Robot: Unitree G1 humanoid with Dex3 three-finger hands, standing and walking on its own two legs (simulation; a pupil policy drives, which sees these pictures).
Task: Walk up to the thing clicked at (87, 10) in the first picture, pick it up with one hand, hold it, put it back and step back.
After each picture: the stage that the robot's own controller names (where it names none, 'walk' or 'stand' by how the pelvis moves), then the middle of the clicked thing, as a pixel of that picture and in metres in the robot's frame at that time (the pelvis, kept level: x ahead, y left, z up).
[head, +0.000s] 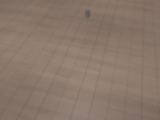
stand; (87, 13) +1.99 -0.05 -0.72
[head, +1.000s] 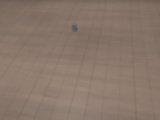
walk; (74, 27) +1.85 +0.27 -0.70
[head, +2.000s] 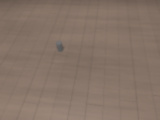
walk; (59, 46) +1.23 +0.35 -0.71
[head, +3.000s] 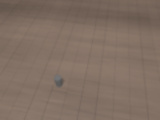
walk; (58, 81) +0.77 +0.28 -0.71
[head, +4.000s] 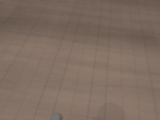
walk; out of the picture +0.44 +0.20 -0.70
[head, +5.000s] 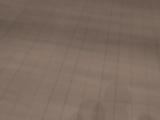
stand; out of the picture +0.29 +0.19 -0.71
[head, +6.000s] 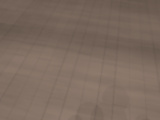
stand; out of the picture +0.28 +0.19 -0.72
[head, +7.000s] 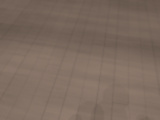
stand; out of the picture +0.29 +0.19 -0.73
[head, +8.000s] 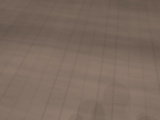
stand; out of the picture +0.27 +0.20 -0.73
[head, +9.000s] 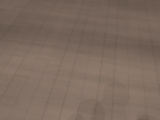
stand; out of the picture +0.27 +0.20 -0.73
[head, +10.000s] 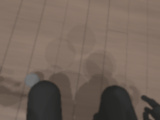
go down; (33, 81) +0.34 +0.23 -0.39
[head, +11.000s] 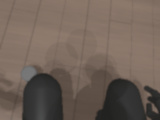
go down; (30, 75) +0.35 +0.25 -0.31
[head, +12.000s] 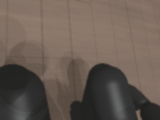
close in; out of the picture +0.31 +0.29 -0.22
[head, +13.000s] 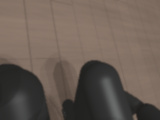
close; out of the picture +0.32 +0.29 -0.21
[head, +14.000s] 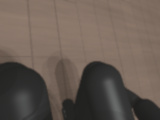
lift; out of the picture +0.30 +0.29 -0.21
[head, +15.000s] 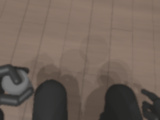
lift; (20, 86) +0.28 +0.23 -0.04
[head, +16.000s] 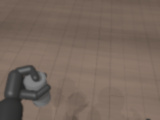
hold; (38, 89) +0.31 +0.17 +0.03
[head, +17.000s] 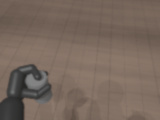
hold; (40, 87) +0.32 +0.17 +0.01
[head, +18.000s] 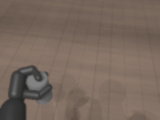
hold; (40, 88) +0.32 +0.17 +0.00
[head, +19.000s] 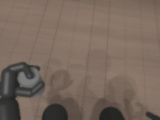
crouch; (32, 82) +0.33 +0.19 -0.07
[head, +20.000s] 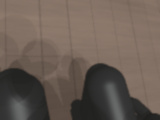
lower; out of the picture +0.33 +0.28 -0.21
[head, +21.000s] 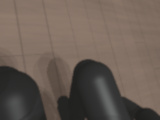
lower; out of the picture +0.35 +0.29 -0.21
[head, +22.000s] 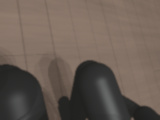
lower; out of the picture +0.34 +0.30 -0.21
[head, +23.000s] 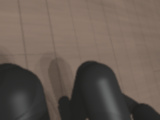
lower; out of the picture +0.33 +0.30 -0.22
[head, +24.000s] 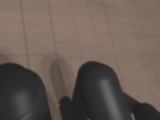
loosen; out of the picture +0.32 +0.29 -0.21
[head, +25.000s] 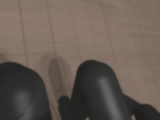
withdraw; out of the picture +0.31 +0.27 -0.22
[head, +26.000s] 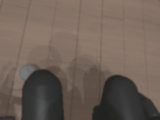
stand; (29, 75) +0.34 +0.25 -0.30
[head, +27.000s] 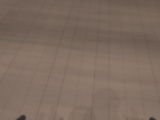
stand; out of the picture +0.28 +0.17 -0.65
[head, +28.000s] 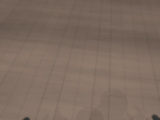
stand; out of the picture +0.30 +0.19 -0.66
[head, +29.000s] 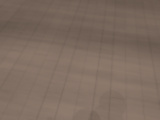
stand; out of the picture +0.31 +0.19 -0.68
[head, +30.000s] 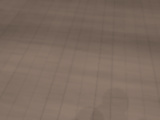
stand; out of the picture +0.31 +0.18 -0.72
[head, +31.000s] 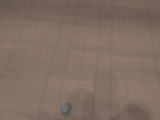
walk; (65, 109) +0.40 +0.15 -0.71
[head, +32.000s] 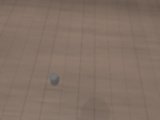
walk; (54, 79) +0.65 +0.22 -0.70
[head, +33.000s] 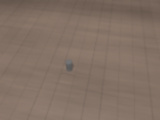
stand; (69, 65) +0.95 +0.19 -0.70
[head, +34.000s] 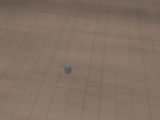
stand; (67, 68) +0.93 +0.19 -0.72
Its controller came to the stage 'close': yes
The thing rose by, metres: 0.71
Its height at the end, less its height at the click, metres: +0.00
